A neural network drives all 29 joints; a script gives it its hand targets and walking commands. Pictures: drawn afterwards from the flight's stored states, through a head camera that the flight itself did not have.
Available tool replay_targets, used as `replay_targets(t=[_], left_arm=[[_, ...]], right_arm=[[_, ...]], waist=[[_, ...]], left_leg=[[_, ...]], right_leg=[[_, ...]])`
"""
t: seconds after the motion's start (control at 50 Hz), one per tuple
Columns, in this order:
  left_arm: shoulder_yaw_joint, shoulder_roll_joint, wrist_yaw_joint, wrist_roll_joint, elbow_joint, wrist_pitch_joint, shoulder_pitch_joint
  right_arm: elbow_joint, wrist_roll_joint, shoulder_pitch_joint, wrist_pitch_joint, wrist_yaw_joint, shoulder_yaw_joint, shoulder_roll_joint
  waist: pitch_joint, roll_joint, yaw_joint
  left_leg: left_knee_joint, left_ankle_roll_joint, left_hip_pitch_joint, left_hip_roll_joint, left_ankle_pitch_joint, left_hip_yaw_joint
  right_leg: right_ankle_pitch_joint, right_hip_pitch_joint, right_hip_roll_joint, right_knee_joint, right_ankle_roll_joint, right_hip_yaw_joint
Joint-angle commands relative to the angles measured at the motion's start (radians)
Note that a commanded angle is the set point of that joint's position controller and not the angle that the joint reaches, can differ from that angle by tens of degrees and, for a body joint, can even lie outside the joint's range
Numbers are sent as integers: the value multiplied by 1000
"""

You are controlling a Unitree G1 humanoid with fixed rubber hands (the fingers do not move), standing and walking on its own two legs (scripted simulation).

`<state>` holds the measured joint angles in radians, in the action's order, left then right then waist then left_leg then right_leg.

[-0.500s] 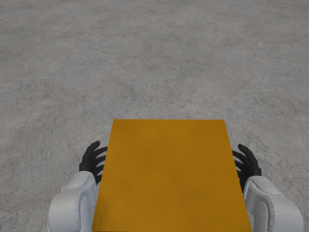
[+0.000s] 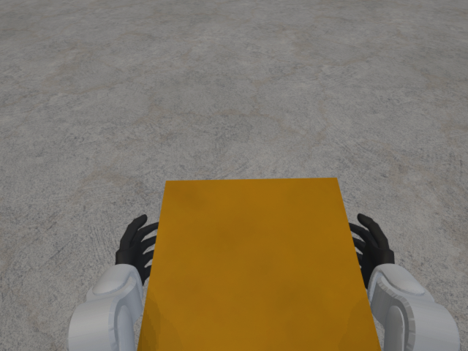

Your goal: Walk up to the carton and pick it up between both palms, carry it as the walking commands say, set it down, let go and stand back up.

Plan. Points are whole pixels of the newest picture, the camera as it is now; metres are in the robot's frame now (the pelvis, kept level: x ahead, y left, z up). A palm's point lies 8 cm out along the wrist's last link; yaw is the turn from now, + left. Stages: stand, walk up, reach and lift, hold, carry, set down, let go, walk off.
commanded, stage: carry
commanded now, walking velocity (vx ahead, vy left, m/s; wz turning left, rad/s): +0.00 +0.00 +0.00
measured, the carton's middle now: (251, 280) +0.26 +0.00 +0.01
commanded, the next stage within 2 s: hold in 1.98 s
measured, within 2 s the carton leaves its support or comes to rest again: neither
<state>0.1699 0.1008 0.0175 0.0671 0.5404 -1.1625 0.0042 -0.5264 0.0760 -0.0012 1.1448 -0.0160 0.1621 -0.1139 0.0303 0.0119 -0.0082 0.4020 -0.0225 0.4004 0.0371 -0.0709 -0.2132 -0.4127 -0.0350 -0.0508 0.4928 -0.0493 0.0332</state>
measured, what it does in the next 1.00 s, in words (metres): walks ahead: right foot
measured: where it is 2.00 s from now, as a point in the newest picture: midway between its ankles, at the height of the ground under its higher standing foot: outside the picture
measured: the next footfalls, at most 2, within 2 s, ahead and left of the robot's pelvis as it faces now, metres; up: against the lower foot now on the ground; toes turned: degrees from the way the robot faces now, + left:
right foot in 0.20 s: +0.08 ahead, -0.11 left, +0.00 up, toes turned -1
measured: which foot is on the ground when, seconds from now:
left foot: down 0.00-1.00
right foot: up 0.00-0.18, down 0.20-1.00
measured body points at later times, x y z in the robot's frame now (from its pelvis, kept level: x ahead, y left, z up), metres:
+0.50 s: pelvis +0.11 -0.01 +0.00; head +0.09 -0.01 +0.45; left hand +0.38 +0.16 +0.08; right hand +0.37 -0.19 +0.08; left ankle +0.11 +0.09 -0.73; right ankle +0.04 -0.10 -0.73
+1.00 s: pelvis +0.11 -0.03 +0.00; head +0.08 -0.03 +0.45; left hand +0.37 +0.15 +0.08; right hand +0.37 -0.21 +0.07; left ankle +0.11 +0.09 -0.73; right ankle +0.04 -0.10 -0.73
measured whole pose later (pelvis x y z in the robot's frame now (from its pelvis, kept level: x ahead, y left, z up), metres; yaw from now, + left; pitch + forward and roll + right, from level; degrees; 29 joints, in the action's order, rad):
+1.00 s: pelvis +0.11 -0.03 +0.00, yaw +0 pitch +2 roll +1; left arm 0.16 0.07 0.00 0.10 0.30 -1.16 0.10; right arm -0.30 0.10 -0.08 1.14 0.00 0.18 -0.08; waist 0.11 0.01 0.00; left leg 0.53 0.01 0.29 0.09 0.26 -0.19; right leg -0.37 -0.17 -0.01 0.50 -0.05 0.11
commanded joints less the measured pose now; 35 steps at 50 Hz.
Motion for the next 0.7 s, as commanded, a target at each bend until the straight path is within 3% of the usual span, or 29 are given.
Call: replay_targets(t=[0.0,0.02,0.06,0.08,0.1,0.12,0.16,0.2,0.22,0.24,0.28,0.32,0.5,0.68], left_arm=[[-805,663,171,-349,37,-24,451],[-806,678,173,-340,-9,-24,439],[-810,723,177,-342,-24,-20,473],[-814,740,176,-351,-4,-15,504],[-825,747,174,-359,26,-9,541],[-825,752,170,-358,31,-10,554],[-813,754,161,-351,25,-18,542],[-805,740,162,-346,8,-23,526],[-805,730,164,-340,3,-26,525],[-804,731,166,-341,-4,-28,542],[-806,734,170,-354,-32,-29,546],[-807,751,171,-360,-54,-26,553],[-801,776,178,-371,-74,-13,595],[-789,765,172,-353,-68,6,588]], right_arm=[[31,-311,-361,43,-178,-758,-652],[16,-323,-387,36,-186,-754,-665],[-7,-335,-425,34,-190,-772,-697],[-22,-351,-462,33,-191,-783,-717],[-40,-367,-500,32,-193,-790,-731],[-43,-375,-514,35,-193,-792,-743],[-43,-384,-518,43,-195,-793,-740],[-23,-379,-517,46,-198,-781,-712],[0,-378,-504,50,-200,-777,-709],[7,-381,-521,53,-202,-782,-717],[20,-383,-541,55,-200,-786,-731],[46,-373,-546,54,-199,-782,-745],[87,-352,-556,44,-192,-772,-765],[85,-353,-567,24,-189,-770,-767]], waist=[[417,-272,-14],[430,-183,-4],[375,-98,2],[342,-105,13],[326,-127,15],[320,-148,12],[313,-134,18],[291,-71,14],[285,-11,5],[299,7,7],[340,-18,10],[354,-16,9],[335,24,8],[336,18,11]], left_leg=[[18,-188,-695,399,-1078,400],[-35,-212,-592,407,-904,378],[-107,-176,-464,343,-478,291],[-140,-136,-387,291,-272,228],[-155,-105,-320,252,-96,194],[-166,-93,-300,243,67,197],[-172,-45,-248,226,267,188],[-127,17,-202,180,261,161],[-98,21,-229,147,173,139],[-51,16,-268,144,47,123],[16,7,-319,151,-123,118],[56,1,-322,150,-189,108],[113,18,-278,129,-106,83],[130,26,-271,125,-76,78]], right_leg=[[-79,-388,-29,514,79,9],[-83,-356,31,561,57,-94],[-57,-323,79,403,44,-109],[-42,-261,99,248,45,-91],[-47,-192,78,143,41,-51],[-46,-162,60,52,34,-19],[150,-83,70,-114,32,14],[290,-70,160,-150,27,-53],[363,-113,197,-105,26,-68],[425,-130,203,-83,32,-54],[499,-133,203,-58,35,-39],[579,-121,199,-40,35,-33],[795,-71,206,-16,22,-28],[830,-52,210,-12,12,-14]])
